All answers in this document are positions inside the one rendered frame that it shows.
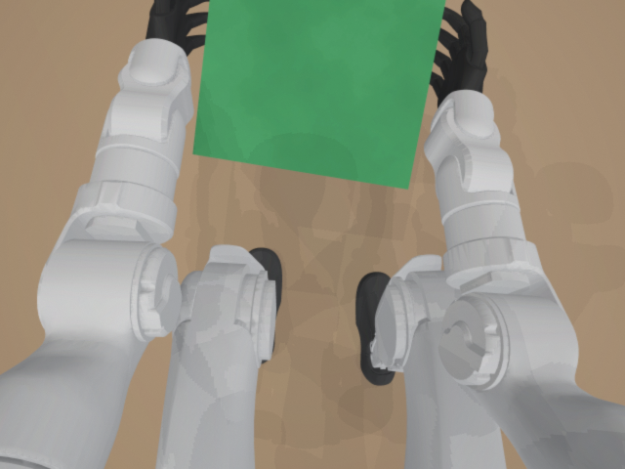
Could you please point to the right robot shin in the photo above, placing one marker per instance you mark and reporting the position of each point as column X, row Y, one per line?
column 379, row 356

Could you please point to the robot left upper arm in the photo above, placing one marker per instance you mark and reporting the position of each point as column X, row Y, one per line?
column 101, row 303

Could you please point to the left robot forearm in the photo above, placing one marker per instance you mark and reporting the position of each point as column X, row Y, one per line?
column 138, row 160

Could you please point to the right robot forearm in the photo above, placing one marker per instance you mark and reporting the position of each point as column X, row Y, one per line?
column 479, row 208

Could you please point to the carton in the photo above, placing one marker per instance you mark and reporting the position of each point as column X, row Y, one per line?
column 334, row 88

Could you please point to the right robot hand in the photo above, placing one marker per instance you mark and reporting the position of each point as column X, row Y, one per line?
column 467, row 68

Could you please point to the robot right upper arm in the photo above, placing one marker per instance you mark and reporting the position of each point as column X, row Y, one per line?
column 518, row 356

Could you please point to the right robot thigh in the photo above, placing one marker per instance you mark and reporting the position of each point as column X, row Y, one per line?
column 447, row 427

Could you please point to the left robot hand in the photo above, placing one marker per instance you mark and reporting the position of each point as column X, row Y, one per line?
column 168, row 21

